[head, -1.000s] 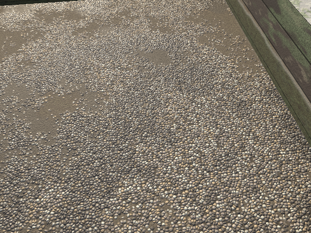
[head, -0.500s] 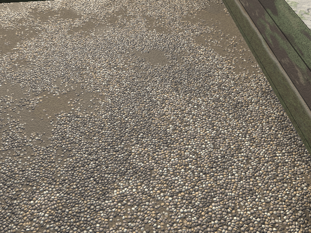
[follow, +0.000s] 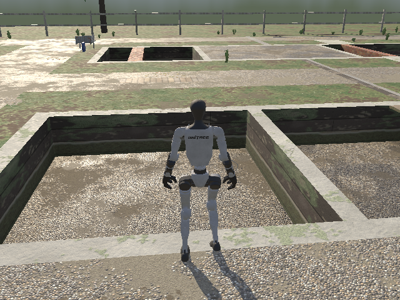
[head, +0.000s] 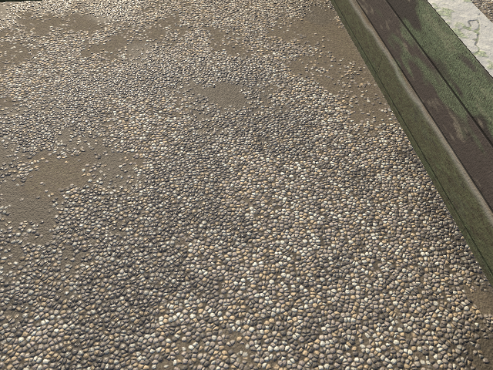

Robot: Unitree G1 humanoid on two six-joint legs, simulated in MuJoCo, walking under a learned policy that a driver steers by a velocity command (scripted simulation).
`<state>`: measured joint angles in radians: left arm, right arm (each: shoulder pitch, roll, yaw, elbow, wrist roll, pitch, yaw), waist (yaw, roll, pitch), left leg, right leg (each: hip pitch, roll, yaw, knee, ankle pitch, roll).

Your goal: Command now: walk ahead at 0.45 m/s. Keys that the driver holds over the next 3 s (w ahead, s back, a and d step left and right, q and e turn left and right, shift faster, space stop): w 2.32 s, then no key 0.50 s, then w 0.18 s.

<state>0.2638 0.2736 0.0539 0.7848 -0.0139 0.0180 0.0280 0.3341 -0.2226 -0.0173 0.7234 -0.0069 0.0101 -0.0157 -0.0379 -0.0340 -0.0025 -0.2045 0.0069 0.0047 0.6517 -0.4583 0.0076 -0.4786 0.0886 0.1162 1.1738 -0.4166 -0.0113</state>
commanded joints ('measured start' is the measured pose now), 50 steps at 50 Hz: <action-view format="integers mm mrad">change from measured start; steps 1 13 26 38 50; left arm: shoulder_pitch -72 -125 -278 -186 -185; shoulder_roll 41 31 55 19 -5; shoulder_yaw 1 -44 -39 -66 -81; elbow -137 -213 -301 -246 -276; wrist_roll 14 28 12 29 25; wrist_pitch -8 -41 -16 -8 0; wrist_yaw -10 -10 -20 -32 -36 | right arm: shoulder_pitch -41 -115 -195 -261 -258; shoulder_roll -87 -80 -143 -35 -19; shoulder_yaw -11 -19 -2 30 41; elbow -57 -126 -167 -202 -188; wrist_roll -2 -12 -7 -13 -19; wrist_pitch -7 59 63 44 38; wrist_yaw -1 -32 -3 5 -5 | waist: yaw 37 12 -40 47 36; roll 198 -130 215 -61 41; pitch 22 -79 61 -21 -46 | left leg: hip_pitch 15 -243 -12 -131 -17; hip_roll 204 -101 218 -27 -21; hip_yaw -122 -169 -470 -100 -54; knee -168 513 -406 -164 -116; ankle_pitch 930 49 -42 117 192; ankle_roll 146 -53 144 22 -10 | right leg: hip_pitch -79 120 -149 276 260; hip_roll -72 -303 -71 -125 -122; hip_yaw -19 124 -31 6 39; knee -192 -795 -510 -699 -692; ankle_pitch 84 681 59 143 286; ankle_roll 10 -195 23 -37 -63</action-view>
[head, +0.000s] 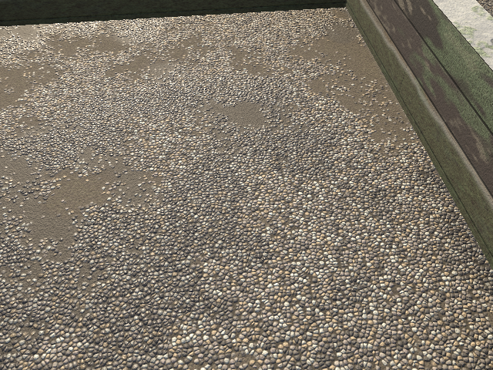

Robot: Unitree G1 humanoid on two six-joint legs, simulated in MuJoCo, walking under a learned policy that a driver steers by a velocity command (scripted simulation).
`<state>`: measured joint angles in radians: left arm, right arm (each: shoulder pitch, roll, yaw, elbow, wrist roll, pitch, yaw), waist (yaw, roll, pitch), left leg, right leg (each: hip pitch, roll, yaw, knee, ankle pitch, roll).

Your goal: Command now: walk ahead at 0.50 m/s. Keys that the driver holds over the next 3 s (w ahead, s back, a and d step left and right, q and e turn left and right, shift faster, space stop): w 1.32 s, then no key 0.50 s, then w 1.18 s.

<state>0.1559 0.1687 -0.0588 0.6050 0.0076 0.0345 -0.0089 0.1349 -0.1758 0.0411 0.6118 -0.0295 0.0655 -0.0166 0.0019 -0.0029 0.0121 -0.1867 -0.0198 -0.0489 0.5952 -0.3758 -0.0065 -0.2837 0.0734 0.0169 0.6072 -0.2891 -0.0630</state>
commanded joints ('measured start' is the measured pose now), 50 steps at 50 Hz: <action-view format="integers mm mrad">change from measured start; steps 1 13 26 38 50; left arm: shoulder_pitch -69 -69 -90 -93 -88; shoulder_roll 97 70 67 63 51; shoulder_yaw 32 24 26 28 32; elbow -96 -88 -76 -72 -72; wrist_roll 4 8 12 13 14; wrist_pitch -15 -14 -7 -6 10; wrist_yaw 1 5 8 13 28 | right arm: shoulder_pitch -59 -80 -69 -61 -46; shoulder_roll -66 -59 -52 -57 -60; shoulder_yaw -17 -18 -10 -5 -10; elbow -72 -72 -67 -70 -52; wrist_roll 4 8 4 5 9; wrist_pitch -19 -3 -5 -8 2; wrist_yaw -6 -11 -4 -5 -22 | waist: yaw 0 12 8 8 11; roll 15 -10 9 4 10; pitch -66 -74 -74 -72 -79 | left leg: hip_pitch -30 -3 32 27 57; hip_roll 7 6 10 11 16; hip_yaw -2 -18 -31 -39 -42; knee -59 -47 -53 -53 -21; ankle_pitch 112 182 266 310 390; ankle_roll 5 2 22 29 35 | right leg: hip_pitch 70 95 80 85 55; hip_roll -102 -87 -80 -79 -80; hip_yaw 131 95 69 58 36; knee -115 -71 -52 -35 -15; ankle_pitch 186 337 287 288 316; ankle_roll -11 -10 -3 0 -9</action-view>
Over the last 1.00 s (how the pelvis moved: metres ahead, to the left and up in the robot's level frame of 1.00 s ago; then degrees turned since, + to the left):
0.04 -0.04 0.01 0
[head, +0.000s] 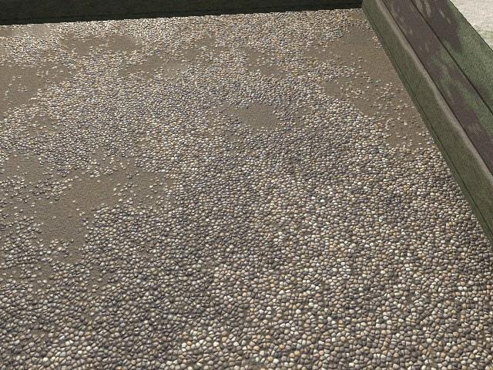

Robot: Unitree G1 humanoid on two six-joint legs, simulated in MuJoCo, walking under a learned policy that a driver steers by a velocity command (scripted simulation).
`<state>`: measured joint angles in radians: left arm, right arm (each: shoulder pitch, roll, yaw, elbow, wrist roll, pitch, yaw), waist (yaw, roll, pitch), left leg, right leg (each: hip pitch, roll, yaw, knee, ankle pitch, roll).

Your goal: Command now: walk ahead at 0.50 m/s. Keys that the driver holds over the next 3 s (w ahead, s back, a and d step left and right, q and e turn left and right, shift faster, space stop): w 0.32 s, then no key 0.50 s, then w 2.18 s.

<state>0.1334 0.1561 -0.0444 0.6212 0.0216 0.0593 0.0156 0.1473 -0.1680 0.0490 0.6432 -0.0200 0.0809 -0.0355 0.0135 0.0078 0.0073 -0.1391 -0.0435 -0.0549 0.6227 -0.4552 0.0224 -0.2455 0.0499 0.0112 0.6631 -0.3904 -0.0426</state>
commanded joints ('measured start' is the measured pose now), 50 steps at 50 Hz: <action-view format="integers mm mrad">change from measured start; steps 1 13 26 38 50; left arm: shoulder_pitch -65 -64 20 40 17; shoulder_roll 63 68 82 101 79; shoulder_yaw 18 11 14 26 20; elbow -89 -90 -26 27 4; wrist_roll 0 0 -1 -20 1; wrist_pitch -14 -30 -29 -27 -32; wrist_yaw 3 -6 -2 11 -12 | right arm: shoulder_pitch -59 -73 2 48 -9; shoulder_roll -67 -57 -82 -94 -89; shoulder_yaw -18 -7 -14 -22 -12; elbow -83 -101 -17 30 -6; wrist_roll -1 -8 0 15 5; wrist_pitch -14 -26 -22 -11 -6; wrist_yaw -3 15 0 -13 -11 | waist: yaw -1 -4 0 -10 7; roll -1 -11 -2 -4 -1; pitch -74 -65 -26 -95 -63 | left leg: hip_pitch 8 -43 62 92 23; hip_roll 39 29 80 88 76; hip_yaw -36 -36 -87 -71 -65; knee -48 -82 -217 -267 -195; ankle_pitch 464 339 480 529 534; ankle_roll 5 -1 -2 -16 6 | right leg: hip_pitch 16 40 59 146 108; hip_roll -58 -65 -99 -122 -87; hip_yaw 42 67 96 87 26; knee -71 -94 -249 -289 -206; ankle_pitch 417 361 407 542 479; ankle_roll -30 -22 -21 -26 -36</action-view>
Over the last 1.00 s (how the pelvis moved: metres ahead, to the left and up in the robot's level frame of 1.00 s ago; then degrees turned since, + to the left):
0.04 0.02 -0.01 1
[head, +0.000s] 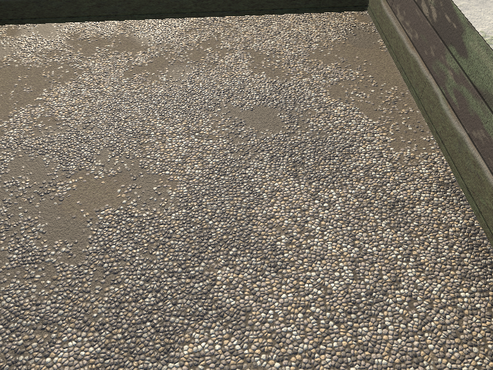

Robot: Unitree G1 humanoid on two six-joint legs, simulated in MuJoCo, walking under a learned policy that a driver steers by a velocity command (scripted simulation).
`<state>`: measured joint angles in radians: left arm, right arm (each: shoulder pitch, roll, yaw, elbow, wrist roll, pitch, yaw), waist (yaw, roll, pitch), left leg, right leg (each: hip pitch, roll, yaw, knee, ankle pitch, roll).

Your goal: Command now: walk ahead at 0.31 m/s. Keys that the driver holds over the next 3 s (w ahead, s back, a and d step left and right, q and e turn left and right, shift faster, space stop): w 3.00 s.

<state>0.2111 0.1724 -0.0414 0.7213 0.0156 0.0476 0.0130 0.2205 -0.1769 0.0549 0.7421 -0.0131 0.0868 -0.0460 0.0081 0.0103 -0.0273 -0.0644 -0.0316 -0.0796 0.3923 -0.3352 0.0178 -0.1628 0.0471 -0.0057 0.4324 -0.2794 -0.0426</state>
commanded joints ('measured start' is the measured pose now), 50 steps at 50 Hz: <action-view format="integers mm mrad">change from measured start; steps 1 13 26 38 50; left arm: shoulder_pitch -14 -115 -102 -111 -110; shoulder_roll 72 64 50 52 51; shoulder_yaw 15 13 10 4 4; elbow -77 -173 -185 -194 -198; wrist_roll -2 10 6 6 7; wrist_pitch -18 -7 -3 -23 -27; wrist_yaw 1 2 9 -2 -3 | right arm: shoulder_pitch -9 -122 -112 -139 -140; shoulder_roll -82 -73 -59 -46 -47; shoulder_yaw -18 -15 -18 -7 -7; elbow -73 -162 -159 -185 -191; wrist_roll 1 -12 -15 -18 -17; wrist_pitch -17 -7 -18 -32 -35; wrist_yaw -3 -4 3 23 25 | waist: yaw -2 11 3 1 1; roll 6 -13 -13 -15 -13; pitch -90 26 -36 -24 -23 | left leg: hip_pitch -12 -111 -80 -127 -127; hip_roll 37 43 19 15 18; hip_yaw -22 -29 -17 -21 -25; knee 27 173 181 140 138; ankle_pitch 238 502 322 194 203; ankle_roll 13 11 8 3 5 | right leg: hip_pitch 41 -69 -62 -45 -44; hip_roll -80 -74 -75 -77 -76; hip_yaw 64 20 53 74 72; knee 8 177 151 125 127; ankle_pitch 232 458 326 237 232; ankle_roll -41 -37 -39 -26 -23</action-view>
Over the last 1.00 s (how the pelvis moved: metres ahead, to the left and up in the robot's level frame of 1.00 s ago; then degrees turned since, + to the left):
0.01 0.00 0.02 1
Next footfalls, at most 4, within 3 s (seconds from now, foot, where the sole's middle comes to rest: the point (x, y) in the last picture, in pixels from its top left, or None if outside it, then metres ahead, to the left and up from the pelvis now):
none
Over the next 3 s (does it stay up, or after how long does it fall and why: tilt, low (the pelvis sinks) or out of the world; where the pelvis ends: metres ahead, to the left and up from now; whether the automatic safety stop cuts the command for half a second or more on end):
stays up -0.01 0.00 -0.02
